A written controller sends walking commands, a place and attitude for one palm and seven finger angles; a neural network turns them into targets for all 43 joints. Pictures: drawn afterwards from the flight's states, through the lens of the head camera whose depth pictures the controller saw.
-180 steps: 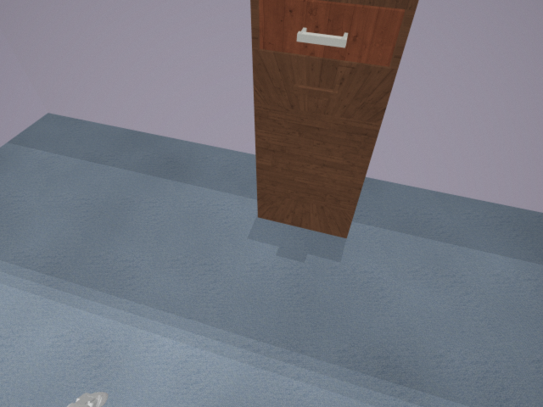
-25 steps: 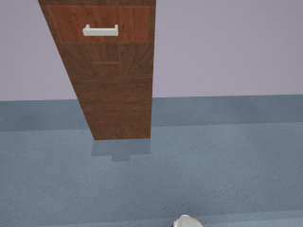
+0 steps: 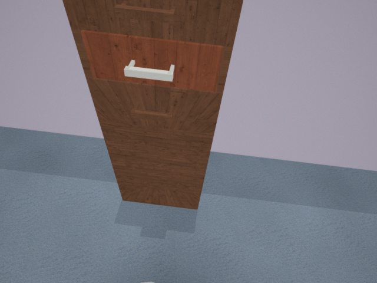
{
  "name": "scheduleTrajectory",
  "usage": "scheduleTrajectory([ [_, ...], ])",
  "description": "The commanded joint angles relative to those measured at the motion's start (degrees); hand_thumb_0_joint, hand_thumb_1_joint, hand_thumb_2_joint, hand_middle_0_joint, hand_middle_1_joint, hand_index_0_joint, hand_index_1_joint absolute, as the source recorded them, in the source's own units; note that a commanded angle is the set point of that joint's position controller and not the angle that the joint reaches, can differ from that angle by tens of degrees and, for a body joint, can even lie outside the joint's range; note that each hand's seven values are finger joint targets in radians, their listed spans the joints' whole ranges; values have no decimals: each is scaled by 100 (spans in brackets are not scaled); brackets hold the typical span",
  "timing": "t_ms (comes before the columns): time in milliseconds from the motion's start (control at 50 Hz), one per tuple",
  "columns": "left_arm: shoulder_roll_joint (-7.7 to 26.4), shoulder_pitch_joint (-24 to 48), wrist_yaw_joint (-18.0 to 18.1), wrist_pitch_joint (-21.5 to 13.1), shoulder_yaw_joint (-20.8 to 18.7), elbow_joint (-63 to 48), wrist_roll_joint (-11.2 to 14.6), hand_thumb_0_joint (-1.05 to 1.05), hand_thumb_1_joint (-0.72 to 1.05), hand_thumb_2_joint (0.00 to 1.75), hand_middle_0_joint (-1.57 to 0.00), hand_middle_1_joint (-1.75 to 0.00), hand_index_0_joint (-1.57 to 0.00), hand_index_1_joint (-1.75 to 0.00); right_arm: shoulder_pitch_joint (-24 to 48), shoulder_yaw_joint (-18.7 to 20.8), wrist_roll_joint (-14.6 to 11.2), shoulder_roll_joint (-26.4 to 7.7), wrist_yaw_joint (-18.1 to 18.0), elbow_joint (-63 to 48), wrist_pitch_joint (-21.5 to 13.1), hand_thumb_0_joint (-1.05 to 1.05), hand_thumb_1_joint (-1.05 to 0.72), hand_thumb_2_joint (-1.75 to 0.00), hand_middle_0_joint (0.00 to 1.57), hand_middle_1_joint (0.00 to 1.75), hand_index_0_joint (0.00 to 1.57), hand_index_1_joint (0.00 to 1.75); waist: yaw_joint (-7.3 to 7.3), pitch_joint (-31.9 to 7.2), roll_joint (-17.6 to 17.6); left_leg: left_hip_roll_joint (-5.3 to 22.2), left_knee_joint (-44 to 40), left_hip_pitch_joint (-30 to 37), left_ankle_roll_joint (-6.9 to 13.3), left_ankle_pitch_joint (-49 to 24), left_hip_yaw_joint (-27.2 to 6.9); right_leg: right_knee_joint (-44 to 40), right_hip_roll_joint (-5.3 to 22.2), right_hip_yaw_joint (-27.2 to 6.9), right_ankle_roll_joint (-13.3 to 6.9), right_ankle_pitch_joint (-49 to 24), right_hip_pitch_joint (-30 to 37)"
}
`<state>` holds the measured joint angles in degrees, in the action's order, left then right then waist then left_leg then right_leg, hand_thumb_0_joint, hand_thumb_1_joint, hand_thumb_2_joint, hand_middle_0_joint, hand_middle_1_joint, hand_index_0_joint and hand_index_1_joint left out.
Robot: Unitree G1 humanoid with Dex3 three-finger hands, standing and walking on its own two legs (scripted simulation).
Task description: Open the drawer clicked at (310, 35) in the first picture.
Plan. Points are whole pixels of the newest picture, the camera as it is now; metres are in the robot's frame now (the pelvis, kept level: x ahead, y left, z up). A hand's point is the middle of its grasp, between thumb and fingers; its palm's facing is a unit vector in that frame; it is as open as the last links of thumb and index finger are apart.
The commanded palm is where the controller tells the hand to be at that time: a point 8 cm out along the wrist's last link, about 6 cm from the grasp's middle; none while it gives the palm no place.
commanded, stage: take the last steps up to it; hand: left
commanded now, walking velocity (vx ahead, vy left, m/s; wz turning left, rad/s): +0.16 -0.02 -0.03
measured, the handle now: (150, 69) +0.62 +0.18 +0.13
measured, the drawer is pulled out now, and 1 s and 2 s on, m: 0.00 0.00 0.00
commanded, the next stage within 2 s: come to a stop and stand still in 0.02 s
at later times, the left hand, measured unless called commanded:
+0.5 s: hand (121, 279) +0.16 +0.17 -0.16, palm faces +0.00 -0.96 -0.27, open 7.3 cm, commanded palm none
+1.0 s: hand out of the picture +0.07 +0.19 -0.16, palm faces +0.09 -0.97 -0.23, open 7.3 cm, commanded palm none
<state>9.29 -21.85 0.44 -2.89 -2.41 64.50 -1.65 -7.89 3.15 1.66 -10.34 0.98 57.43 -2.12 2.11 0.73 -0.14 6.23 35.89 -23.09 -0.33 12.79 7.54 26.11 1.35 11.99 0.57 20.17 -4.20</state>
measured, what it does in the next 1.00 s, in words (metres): steps on the spot: left foot, then right foot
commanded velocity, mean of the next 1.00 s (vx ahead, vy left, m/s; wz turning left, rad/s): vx -0.05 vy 0.02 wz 0.00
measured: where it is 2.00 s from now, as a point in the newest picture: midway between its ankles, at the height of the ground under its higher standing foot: outside the picture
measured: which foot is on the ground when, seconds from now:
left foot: up 0.00-0.00, down 0.02-0.50, up 0.52-0.98, down 1.00-1.00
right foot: down 0.00-0.02, up 0.04-0.48, down 0.50-1.00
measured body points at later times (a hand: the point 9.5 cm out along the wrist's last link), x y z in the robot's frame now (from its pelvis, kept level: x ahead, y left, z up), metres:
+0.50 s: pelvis +0.10 -0.02 +0.00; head +0.13 -0.04 +0.45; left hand +0.16 +0.22 -0.14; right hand +0.09 -0.24 -0.17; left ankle +0.09 +0.10 -0.73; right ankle +0.11 -0.13 -0.73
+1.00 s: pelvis +0.05 +0.00 +0.01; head +0.06 +0.00 +0.46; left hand +0.07 +0.24 -0.15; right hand +0.12 -0.26 -0.14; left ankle +0.01 +0.13 -0.73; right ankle +0.11 -0.13 -0.73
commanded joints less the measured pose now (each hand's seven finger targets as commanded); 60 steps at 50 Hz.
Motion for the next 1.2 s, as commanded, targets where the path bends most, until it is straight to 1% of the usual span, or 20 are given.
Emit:
scheduleTrajectory([
  [0, 255, -197, -44, -32, -68, -424, 93, 0, 90, 90, -20, -30, -20, -30, -2024, 205, 68, -1242, -114, 285, -113, 0, -90, -90, 20, 30, 20, 30, -784, -221, -2030, 1579, -1771, 2837, 788, -248, -2303, 2538, 37, -38, -160, 782, -2600],
  [20, 416, 32, 0, -5, -56, -549, 43, 0, 90, 90, -20, -30, -20, -30, -2128, 189, 20, -1300, -178, 358, -67, 0, -90, -90, 20, 30, 20, 30, -859, -315, -1981, 1935, -2274, 2635, 1005, 130, -2878, 3696, -31, -633, -201, 1484, -2863],
  [80, 383, 218, -90, 7, -101, -406, 20, 0, 90, 90, -20, -30, -20, -30, -1055, -7, -48, -622, -245, 76, -133, 0, -90, -90, 20, 30, 20, 30, -408, 270, -487, 1532, -2435, 1506, 991, -134, -1911, 4216, 527, -1081, -179, 272, -2922],
  [140, 31, -262, -5, 176, -25, -152, 46, 0, 90, 90, -20, -30, -20, -30, -762, -139, -85, -325, -314, 148, -206, 0, -90, -90, 20, 30, 20, 30, -87, -9, -447, 1033, -2180, 1216, 765, -2887, -656, 3392, 545, -1119, 48, -250, -2071],
  [180, -8, -346, 79, 304, -22, -126, 66, 0, 90, 90, -20, -30, -20, -30, -721, -123, -90, -283, -373, 173, -172, 0, -90, -90, 20, 30, 20, 30, -24, -138, -238, 1047, -1993, 1237, 782, -4060, -465, 2816, 464, -1081, 146, -331, -1683],
  [300, 279, 265, 139, 523, -105, -521, 24, 0, 90, 90, -20, -30, -20, -30, -826, 62, -73, -621, -426, 303, 102, 0, -90, -90, 20, 30, 20, 30, -214, 73, -843, 1215, -1627, 1623, 932, -4542, -535, 2304, 263, -918, 134, -45, -1910],
  [380, 325, 563, 152, 515, -148, -748, 47, 0, 90, 90, -20, -30, -20, -30, -705, 184, -8, -717, -394, 254, 226, 0, -90, -90, 20, 30, 20, 30, -238, 119, -1024, 1289, -1360, 1561, 943, -4033, -715, 1776, 216, -913, 5, 214, -1716],
  [440, 414, 261, 156, 380, -175, -726, 39, 0, 90, 90, -20, -30, -20, -30, -661, 228, -39, -707, -318, 218, 279, 0, -90, -90, 20, 30, 20, 30, -49, -251, -650, 881, -696, 1470, 526, -2817, -499, 119, 238, -800, 9, -1291, -874],
  [460, 716, 221, 186, 290, -206, -722, -2, 0, 90, 90, -20, -30, -20, -30, -860, 217, -77, -482, -277, 216, 284, 0, -90, -90, 20, 30, 20, 30, -78, -478, 174, 382, -1, 1142, 175, -1474, -153, -296, 810, -1303, -76, -3093, -364],
  [480, 1161, 321, 226, 234, -259, -775, -31, 0, 90, 90, -20, -30, -20, -30, -1058, 158, -110, -124, -229, 88, 301, 0, -90, -90, 20, 30, 20, 30, -196, -516, 1438, -350, 840, 102, -119, 1295, 127, -191, 1954, -2404, -595, -5496, 170],
  [500, 1194, 154, 213, 255, -237, -802, 35, 0, 90, 90, -20, -30, -20, -30, -892, 175, -125, -198, -277, 57, 424, 0, -90, -90, 20, 30, 20, 30, 25, -635, 1204, -512, 1757, 176, -106, 2366, -468, -265, 2351, -2400, -1073, -6100, -150],
  [560, 952, 811, 256, 271, -217, -942, 38, 0, 90, 90, -20, -30, -20, -30, -782, 199, -77, -314, -250, 125, 535, 0, -90, -90, 20, 30, 20, 30, -177, -288, 1017, -487, 3180, -386, -186, 1649, -967, -305, 1880, -2106, -1117, -5057, -416],
  [680, 1018, 731, 270, 235, -264, -1040, 53, 0, 90, 90, -20, -30, -20, -30, -591, 187, -44, -470, -144, 14, 580, 0, -90, -90, 20, 30, 20, 30, -40, -346, 876, -452, 3016, -597, -366, 847, -1017, -653, 1742, -1932, -951, -3322, -166],
  [860, 1259, 724, 134, 293, -310, -1013, -51, 0, 90, 90, -20, -30, -20, -30, -424, 51, -67, -442, -65, -187, 424, 0, -90, -90, 20, 30, 20, 30, 69, -63, 1128, -436, 620, 422, -150, 1141, -535, -1503, 1565, -2205, -927, 85, -867],
  [940, 1027, 931, 106, 343, -214, -806, 41, 0, 90, 90, -20, -30, -20, -30, -1355, -74, -76, -336, -149, 198, 243, 0, -90, -90, 20, 30, 20, 30, -370, -239, 765, -505, -1545, 2067, -38, 275, -361, -1083, 962, -1687, -439, 664, -1589],
  [980, 415, 680, 53, 371, -46, -803, 109, 0, 90, 90, -20, -30, -20, -30, -1381, -11, 2, -933, -188, 166, 160, 0, -90, -90, 20, 30, 20, 30, -322, 132, -1228, 915, -2765, 1381, 346, 1885, -2243, 459, 185, -898, -36, 410, -2021],
  [1000, 394, 697, 31, 364, -42, -805, 73, 0, 90, 90, -20, -30, -20, -30, -907, -22, 14, -1143, -201, 6, 199, 0, -90, -90, 20, 30, 20, 30, -212, 474, -1429, 1319, -3174, 508, 643, 2698, -2870, 936, 56, -834, -13, 440, -1958],
  [1020, 455, 848, 26, 422, -55, -682, 3, 0, 90, 90, -20, -30, -20, -30, -665, -37, 14, -1033, -245, 10, 179, 0, -90, -90, 20, 30, 20, 30, -265, 840, -1539, 1240, -3490, 44, 653, 2885, -2789, 1452, 115, -1053, -2, 302, -1809],
  [1080, 484, 387, -73, 385, -92, -386, 10, 0, 90, 90, -20, -30, -20, -30, -628, -148, -38, -720, -357, 137, 93, 0, -90, -90, 20, 30, 20, 30, -65, 857, -748, 829, -3066, 779, 587, 1164, -1904, 2233, 84, -1235, 47, -168, -2220],
  [1180, 443, 558, -61, 408, -82, -425, 51, 0, 90, 90, -20, -30, -20, -30, -1326, -81, -43, -682, -489, 467, 57, 0, -90, -90, 20, 30, 20, 30, -318, 319, -643, 1025, -2173, 2123, 841, -2571, -1541, 2181, 161, -1214, 194, 85, -2474],
])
